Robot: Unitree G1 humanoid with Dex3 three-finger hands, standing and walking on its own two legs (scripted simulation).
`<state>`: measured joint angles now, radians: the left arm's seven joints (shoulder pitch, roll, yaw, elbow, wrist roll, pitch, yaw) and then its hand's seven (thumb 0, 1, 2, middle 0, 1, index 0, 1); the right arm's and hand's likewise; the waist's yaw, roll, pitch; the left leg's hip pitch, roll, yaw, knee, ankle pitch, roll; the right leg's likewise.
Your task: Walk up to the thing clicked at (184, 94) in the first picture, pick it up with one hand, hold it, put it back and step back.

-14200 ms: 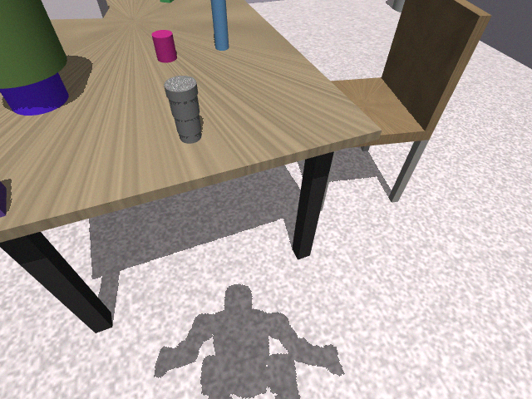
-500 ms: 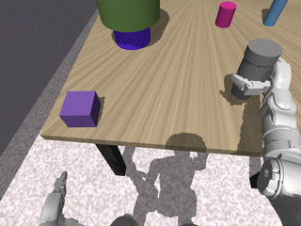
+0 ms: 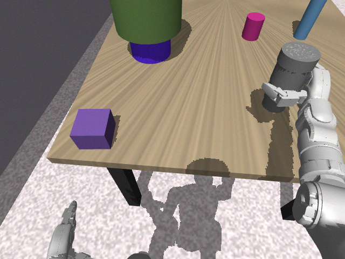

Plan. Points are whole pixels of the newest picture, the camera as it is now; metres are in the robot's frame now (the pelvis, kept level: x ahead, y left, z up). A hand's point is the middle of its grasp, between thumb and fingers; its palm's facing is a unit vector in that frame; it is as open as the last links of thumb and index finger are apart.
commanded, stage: lift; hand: right
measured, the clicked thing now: (285, 81) +0.48 -0.21 +0.15
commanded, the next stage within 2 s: hold in 1.26 s
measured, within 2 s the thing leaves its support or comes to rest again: neither
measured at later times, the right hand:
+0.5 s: hand (296, 76) +0.42 -0.19 +0.21, palm faces +0.18 +0.98 -0.01, open 9.4 cm
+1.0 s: hand (307, 86) +0.35 -0.17 +0.25, palm faces +0.18 +0.98 -0.02, open 9.4 cm
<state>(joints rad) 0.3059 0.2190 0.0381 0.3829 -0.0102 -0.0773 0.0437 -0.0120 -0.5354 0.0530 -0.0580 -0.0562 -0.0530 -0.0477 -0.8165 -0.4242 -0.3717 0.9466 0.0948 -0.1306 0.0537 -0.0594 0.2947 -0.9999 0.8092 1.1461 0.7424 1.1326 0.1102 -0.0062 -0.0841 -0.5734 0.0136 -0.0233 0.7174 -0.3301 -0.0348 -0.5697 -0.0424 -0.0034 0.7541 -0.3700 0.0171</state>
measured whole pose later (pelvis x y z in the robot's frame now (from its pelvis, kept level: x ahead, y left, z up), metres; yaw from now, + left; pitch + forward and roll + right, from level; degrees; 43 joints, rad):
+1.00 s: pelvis -0.02 +0.02 +0.02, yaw -2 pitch -1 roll -1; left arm 0.28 0.25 0.08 0.52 -0.04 -0.10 0.06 -0.01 -0.53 0.05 -0.05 -0.05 -0.05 -0.04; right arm -0.49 -0.28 -0.28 0.11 0.20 0.45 0.01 -0.05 0.33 -1.04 0.83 1.13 0.76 1.12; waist 0.01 -0.06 -0.05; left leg -0.30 0.03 0.00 0.60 -0.28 -0.01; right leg -0.27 -0.03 0.02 0.57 -0.28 0.04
